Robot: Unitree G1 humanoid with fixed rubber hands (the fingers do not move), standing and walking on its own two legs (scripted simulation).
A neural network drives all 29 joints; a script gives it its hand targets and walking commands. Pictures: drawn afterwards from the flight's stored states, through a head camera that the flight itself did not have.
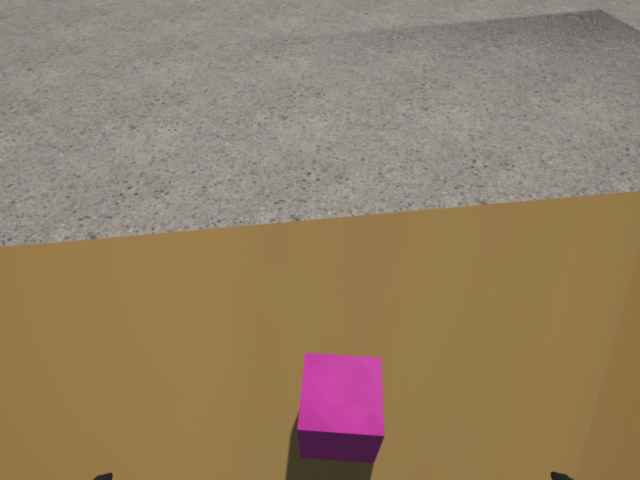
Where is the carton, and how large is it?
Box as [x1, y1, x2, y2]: [297, 353, 383, 462]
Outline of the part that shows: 305,353 297,426 301,457 373,462 383,438 381,359 378,357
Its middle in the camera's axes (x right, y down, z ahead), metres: +0.05 +0.48 +1.10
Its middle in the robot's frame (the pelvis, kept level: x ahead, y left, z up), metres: +0.45 -0.04 -0.66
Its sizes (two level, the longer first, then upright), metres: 0.210 0.200 0.250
